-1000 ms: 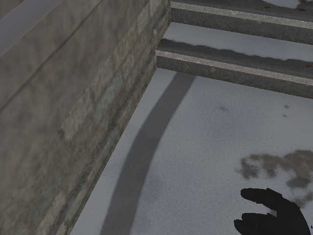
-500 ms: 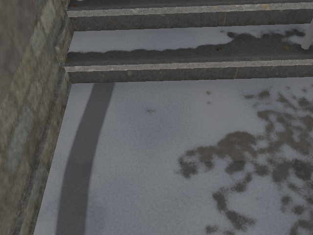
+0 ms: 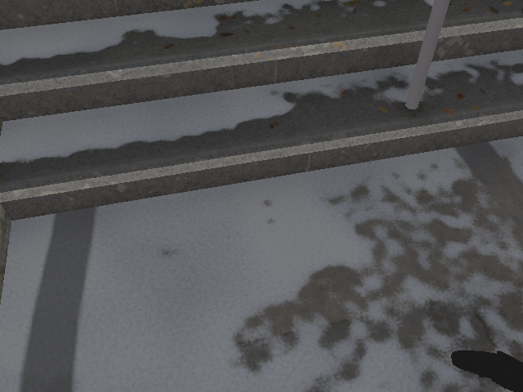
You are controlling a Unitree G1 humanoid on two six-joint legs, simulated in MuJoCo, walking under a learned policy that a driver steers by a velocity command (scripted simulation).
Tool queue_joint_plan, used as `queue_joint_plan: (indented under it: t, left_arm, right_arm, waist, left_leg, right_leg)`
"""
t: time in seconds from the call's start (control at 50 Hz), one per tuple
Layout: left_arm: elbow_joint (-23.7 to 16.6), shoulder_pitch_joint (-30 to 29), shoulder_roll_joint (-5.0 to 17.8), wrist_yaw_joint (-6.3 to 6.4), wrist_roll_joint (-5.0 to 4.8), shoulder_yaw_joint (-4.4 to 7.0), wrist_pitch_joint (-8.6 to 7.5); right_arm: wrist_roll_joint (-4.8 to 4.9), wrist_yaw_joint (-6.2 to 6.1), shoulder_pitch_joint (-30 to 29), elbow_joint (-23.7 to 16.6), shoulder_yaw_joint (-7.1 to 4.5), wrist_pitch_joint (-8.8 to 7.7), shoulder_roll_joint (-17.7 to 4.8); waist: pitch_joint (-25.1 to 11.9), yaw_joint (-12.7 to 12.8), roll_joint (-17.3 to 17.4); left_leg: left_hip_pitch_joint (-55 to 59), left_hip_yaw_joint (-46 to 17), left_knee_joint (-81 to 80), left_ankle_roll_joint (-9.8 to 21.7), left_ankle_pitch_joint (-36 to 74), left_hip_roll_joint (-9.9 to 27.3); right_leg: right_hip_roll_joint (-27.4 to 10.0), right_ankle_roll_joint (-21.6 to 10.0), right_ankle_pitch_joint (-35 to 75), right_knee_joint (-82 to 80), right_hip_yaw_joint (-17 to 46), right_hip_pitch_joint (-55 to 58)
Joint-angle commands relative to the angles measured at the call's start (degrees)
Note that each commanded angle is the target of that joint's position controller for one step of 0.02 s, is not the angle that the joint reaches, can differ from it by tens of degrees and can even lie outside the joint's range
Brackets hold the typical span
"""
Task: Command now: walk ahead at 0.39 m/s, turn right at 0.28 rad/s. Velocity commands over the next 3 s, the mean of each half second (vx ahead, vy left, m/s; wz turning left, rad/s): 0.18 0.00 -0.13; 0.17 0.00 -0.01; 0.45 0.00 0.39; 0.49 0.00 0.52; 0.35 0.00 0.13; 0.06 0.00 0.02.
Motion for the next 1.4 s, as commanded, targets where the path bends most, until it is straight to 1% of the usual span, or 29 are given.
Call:
queue_joint_plan:
  t: [0.02, 0.06, 0.12, 0.18, 0.22, 0.32, 0.36, 0.38, 0.42, 0.5, 0.58, 0.62, 0.64, 0.66, 0.72, 0.78, 0.84, 0.88, 0.9, 0.92, 0.94, 1.0, 1.04, 1.12, 1.26, 1.32, 1.36, 1.38, 1.4]
  left_arm:
    - [-6.1, 1.5, 6.1, 0.51, 0.01, 0.45, -2.16]
    - [-5.8, -2.8, 7.6, 0.16, 0.59, 0.63, -1.49]
    - [-7.9, -5.4, 3.3, 0.06, 1.21, -0.25, -0.37]
    - [-9.0, -9.0, -0.5, 0.01, 0.77, -1.87, -0.01]
    - [-8.6, -10.0, 0.4, -0.03, 0.61, -1.84, 0.3]
    - [-8.7, -9.4, 2.9, -0.26, 1.78, -0.88, 1.05]
    - [-9.3, -6.2, 8.0, 0.53, 2.68, -0.14, 1.43]
    - [-8.7, -4.6, 3.9, 0.07, 2.63, -1.38, 1.86]
    - [-7.9, -6.6, 3.2, -0.6, 2.83, -1.69, 2.1]
    - [-9.0, -15.4, 4.5, -0.31, 2.87, -1.49, 1.58]
    - [-7.1, -16.2, 2.2, -0.34, 2.02, -2.11, 2.17]
    - [-4.4, -12.2, 0.9, -0.29, 2.01, -2.36, 2.22]
    - [-4.3, -10.4, 1.3, -0.25, 2.23, -2.1, 2.28]
    - [-4.2, -10.7, 1.3, 0.18, 2.32, -2.05, 2.38]
    - [-3.9, -11.9, 2.4, 0.92, 1.33, -1.17, 2.54]
    - [-3.5, -11.8, 1.0, 0.16, 0.55, -1.05, 0.94]
    - [-2.6, -10.4, 0.2, -0.77, -0.18, -0.99, -1.06]
    - [0.6, -3.2, 0.9, -1.04, 0.01, -0.19, -1.81]
    - [2.2, 2.7, 4.6, -0.65, 0.27, 0.95, -2.07]
    - [2.9, 8.9, 11.8, -1.06, 0.47, 2.86, -2.44]
    - [2.9, 10.3, 9.4, -1.82, 1.36, 1.73, -3.27]
    - [1.7, 3.7, 4.5, -1.58, 1.27, -0.14, -3.8]
    - [2.5, 3.4, 2.6, -1.34, 1.48, -0.82, -3.44]
    - [4.3, 4.7, 4.9, -0.53, 2.49, -0.2, -3.11]
    - [7.3, 5.1, 6.7, -0.59, 1.37, -0.18, -2.75]
    - [7.0, 2.5, 8.8, 0.13, 1.12, 0.21, -2.02]
    - [6.2, 0.4, 10.2, 0.94, 1.21, 0.37, -0.75]
    - [6.8, 3.5, 9.4, 0.52, 5.02, -0.37, -1.13]
    - [3.5, 9.8, 2.1, -0.89, 3.29, -2.1, -1.72]
  right_arm:
    - [0.29, -0.67, 16.7, 2.3, -3.52, 0.44, -10.9]
    - [0.59, -1.02, 11.6, 0.5, -1.61, 1.64, -5.6]
    - [-0.14, -1.53, 9.0, 2.8, 0.17, 2.25, -3.6]
    - [0.62, -2.23, 8.4, 4.2, -0.55, 3.09, -7.5]
    - [1.33, -2.39, 9.6, 5.0, -1.26, 3.54, -10.5]
    - [3.4, -1.7, 12.3, 6.3, -0.19, 3.65, -8.3]
    - [0.02, -1.2, 18.9, 5.8, 1.43, 3.18, -3.5]
    - [0.13, -1.26, 19.8, 6.2, 2.13, 3.92, -3.0]
    - [1.67, -1.24, 14.5, 5.1, 1.59, 6.18, -5.5]
    - [0.93, -1.9, 15.4, 6.4, 1.36, 8.82, -4.9]
    - [0.18, -1.49, 16.6, 7.7, 1.85, 8.76, -3.2]
    - [-1.03, -1.43, 14.1, 6.2, 1.61, 8.81, -5.9]
    - [-0.26, -1.77, 13.1, 6.2, 0.85, 8.8, -8.8]
    - [0.52, -1.97, 11.6, 6.3, 0.74, 8.7, -8.5]
    - [0.7, -2.55, 12.7, 6.8, 0.88, 7.74, -7.5]
    - [1.57, -2.72, 15.8, 6.6, -0.03, 6.87, -10.3]
    - [2.69, -2.33, 13.8, 6.5, -0.06, 6.0, -10.0]
    - [3.18, -1.58, 10.5, 6.1, 0.67, 5.73, -7.9]
    - [2.64, -1.21, 8.8, 5.5, 1.49, 5.03, -5.1]
    - [2.55, -1.41, 7.0, 2.7, 1.83, 3.68, -4.2]
    - [2.32, -1.28, 4.6, 1.4, 0.96, 2.85, -7.8]
    - [3.6, 0.25, 8.2, 3.9, 1.0, 2.9, -6.0]
    - [3.18, 1.05, 7.3, 4.0, 0.96, 3.73, -4.9]
    - [2.75, 1.21, 3.4, 1.9, 1.61, 4.66, -2.1]
    - [2.47, 2.06, -6.5, -3.6, 2.09, 4.46, -3.1]
    - [2.74, 2.89, -4.4, -4.6, 0.88, 4.18, -5.9]
    - [2.95, 2.97, 10.1, -1.2, -1.73, 4.82, -10.0]
    - [-3.83, 1.49, 21.8, 3.4, -1.37, 5.28, -10.0]
    - [-4.29, 0.87, 23.4, 2.1, -3.5, 5.6, -18.1]
  waist:
    - [-9.0, -6.9, 17.8]
    - [-2.7, -5.8, 6.9]
    - [0.2, -2.1, 6.3]
    - [-1.1, -2.1, 7.9]
    - [-3.3, -2.6, 9.3]
    - [-3.5, -1.8, 6.6]
    - [-11.2, -4.4, -4.7]
    - [-15.2, -2.9, -10.2]
    - [-9.3, -2.7, -7.4]
    - [-4.1, -6.0, -5.2]
    - [-3.5, -7.0, -5.6]
    - [-0.4, -5.2, -2.5]
    - [2.1, -3.0, 2.7]
    - [3.6, -2.9, 6.1]
    - [3.9, -3.8, 8.9]
    - [7.8, -5.0, 13.5]
    - [11.1, -3.5, 13.6]
    - [9.2, 0.5, 10.3]
    - [6.3, 2.1, 3.3]
    - [3.6, 3.2, -14.1]
    - [3.3, 3.8, -13.8]
    - [4.6, -0.4, -1.8]
    - [4.8, -0.8, -2.4]
    - [5.1, -0.1, -1.4]
    - [9.4, 1.5, -2.6]
    - [6.3, -1.7, -4.6]
    - [-1.7, -9.9, -4.9]
    - [-5.8, -11.4, -2.9]
    - [-14.4, -7.3, 15.6]
  left_leg:
    - [37.1, -37.0, -8.8, 18.4, 6.7, 26.3]
    - [27.0, -21.9, -7.3, 14.4, 20.8, 21.2]
    - [14.9, -11.9, -9.4, 12.2, 36.0, 17.1]
    - [10.7, -4.9, -10.1, 10.3, 41.0, 13.1]
    - [10.6, -3.9, -9.6, 9.7, 40.7, 13.2]
    - [9.6, -3.8, -3.8, 5.5, 24.8, 11.4]
    - [-0.7, 1.3, 9.2, -0.9, -2.1, 4.1]
    - [0.2, -0.2, 14.6, -2.7, -18.5, 4.6]
    - [-5.2, -1.5, 20.2, -4.2, -25.0, 5.6]
    - [2.5, -1.9, 19.1, -5.3, -16.6, 7.2]
    - [12.9, 1.4, 4.5, -4.2, -0.9, 4.9]
    - [13.6, -1.0, -0.8, -2.4, 3.1, 6.9]
    - [10.3, -0.9, -0.3, -1.1, -0.4, 7.8]
    - [5.2, -1.5, -2.1, 0.0, -9.9, 7.5]
    - [1.0, -3.9, -6.4, 1.5, -24.3, 7.6]
    - [4.2, -16.0, -13.2, 7.5, -37.2, 15.9]
    - [2.9, -19.0, -13.9, 9.6, -31.7, 19.2]
    - [-2.4, -11.2, -7.7, 6.1, -22.4, 13.7]
    - [-5.5, -4.5, 5.3, 3.1, -13.1, 9.2]
    - [-16.7, 3.8, 23.4, -0.6, -11.8, 1.5]
    - [-25.4, -1.6, 36.2, -0.4, -21.8, 1.7]
    - [-30.4, -4.3, 40.7, 3.6, -10.6, 8.8]
    - [-26.6, -3.3, 35.6, 3.3, -4.6, 10.1]
    - [-24.2, -1.6, 25.3, 1.0, 4.3, 7.8]
    - [-17.5, 2.5, 9.0, 2.3, 10.9, 6.2]
    - [-10.7, 6.2, 8.3, 5.5, 4.6, 2.6]
    - [7.5, 8.3, 5.7, 8.7, 3.2, -2.3]
    - [20.7, 4.0, 3.9, 10.0, -2.5, -1.6]
    - [42.5, -27.3, 2.6, 20.0, -3.5, 17.8]
  right_leg:
    - [0.3, 2.1, -8.5, 33.5, -0.5, -34.0]
    - [-4.0, 3.3, -2.0, 37.9, -2.5, -33.1]
    - [-6.7, 5.1, 2.5, 28.6, -5.5, -26.5]
    - [-6.8, 6.1, 9.5, 10.3, -9.9, -18.2]
    - [-5.6, 6.1, 14.3, 3.2, -11.6, -11.9]
    - [-3.8, 0.7, 28.1, -12.2, -12.4, 2.3]
    - [-19.1, -7.5, 60.3, -7.6, 1.7, 19.4]
    - [-24.1, -12.5, 56.7, -10.8, 8.0, 17.5]
    - [-22.7, -11.9, 39.7, -14.6, 10.1, 12.3]
    - [-18.5, -8.6, 29.9, -18.9, 3.2, -3.2]
    - [-13.8, -6.1, 17.5, -17.5, -2.8, -7.6]
    - [-10.3, -1.0, 5.3, -15.6, -4.9, -9.3]
    - [-7.6, 0.7, 1.8, -14.7, -6.9, -9.2]
    - [-5.6, 2.1, 3.8, -12.7, -9.5, -6.8]
    - [-3.2, 2.3, -1.4, -5.2, -13.2, -4.2]
    - [-1.9, 2.0, -1.7, 5.3, -17.3, -12.9]
    - [-5.1, -1.1, -0.4, 2.6, -15.6, -11.8]
    - [-4.1, -2.8, 4.8, -9.0, -15.0, 3.8]
    - [-10.0, -4.5, 5.6, -13.6, -5.5, 9.9]
    - [-21.6, -11.9, 1.7, -23.7, 17.5, 18.0]
    - [-27.9, -16.9, 5.2, -27.1, 29.9, 20.5]
    - [-23.3, -10.7, 13.6, -25.7, 10.8, 20.1]
    - [-20.1, -7.4, 22.5, -27.9, 1.3, 17.3]
    - [-17.4, -5.7, 27.8, -29.5, -10.0, 13.3]
    - [-19.9, -4.6, 27.4, -30.8, -18.1, 13.2]
    - [-21.1, -2.6, 53.5, -22.3, -21.2, 17.8]
    - [-19.0, -0.2, 68.2, -3.2, -23.7, 15.3]
    - [-16.7, 0.5, 52.8, 13.8, -25.5, 6.4]
    - [-7.9, 4.2, 7.5, 38.7, -24.3, -19.7]
Next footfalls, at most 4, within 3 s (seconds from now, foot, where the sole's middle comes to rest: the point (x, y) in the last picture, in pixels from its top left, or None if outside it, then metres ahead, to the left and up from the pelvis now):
0.34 right None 0.22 -0.12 -0.77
0.60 left None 0.18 0.13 -0.77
1.38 left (231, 364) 0.56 0.14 -0.77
1.92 right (269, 256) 0.89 0.05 -0.77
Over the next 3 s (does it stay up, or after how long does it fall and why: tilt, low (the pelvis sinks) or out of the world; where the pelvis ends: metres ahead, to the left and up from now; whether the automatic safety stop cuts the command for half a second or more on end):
stays up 0.94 0.19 0.01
